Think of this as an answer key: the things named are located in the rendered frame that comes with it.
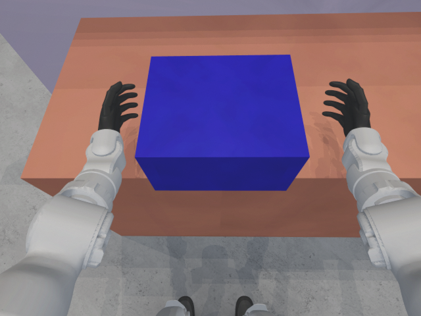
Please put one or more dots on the right robot upper arm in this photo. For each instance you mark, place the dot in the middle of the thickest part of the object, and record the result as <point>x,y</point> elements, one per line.
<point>391,235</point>

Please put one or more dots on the robot foot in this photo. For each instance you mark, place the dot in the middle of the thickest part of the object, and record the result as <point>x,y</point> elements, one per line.
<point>242,305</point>
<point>188,303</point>

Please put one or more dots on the carton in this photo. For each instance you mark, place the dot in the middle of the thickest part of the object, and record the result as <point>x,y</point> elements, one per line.
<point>221,123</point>

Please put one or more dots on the left robot foot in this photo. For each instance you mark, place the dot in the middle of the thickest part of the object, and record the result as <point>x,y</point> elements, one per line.
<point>188,303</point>

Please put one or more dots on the left robot hand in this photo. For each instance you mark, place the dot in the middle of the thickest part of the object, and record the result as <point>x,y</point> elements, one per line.
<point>110,116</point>

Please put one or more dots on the right robot foot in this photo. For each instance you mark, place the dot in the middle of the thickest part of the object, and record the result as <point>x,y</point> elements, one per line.
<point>242,305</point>

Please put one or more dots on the right robot hand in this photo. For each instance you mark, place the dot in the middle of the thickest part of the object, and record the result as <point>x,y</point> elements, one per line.
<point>355,108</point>

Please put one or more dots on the left robot upper arm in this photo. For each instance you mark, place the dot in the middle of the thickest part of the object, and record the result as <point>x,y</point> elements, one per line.
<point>71,235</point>

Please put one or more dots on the robot left forearm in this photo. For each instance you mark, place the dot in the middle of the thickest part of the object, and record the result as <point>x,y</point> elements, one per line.
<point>99,181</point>

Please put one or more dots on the pedestal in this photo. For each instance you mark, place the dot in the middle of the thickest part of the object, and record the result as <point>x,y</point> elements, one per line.
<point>380,51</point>

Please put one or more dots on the robot right forearm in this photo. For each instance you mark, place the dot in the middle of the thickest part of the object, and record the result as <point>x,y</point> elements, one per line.
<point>369,176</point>

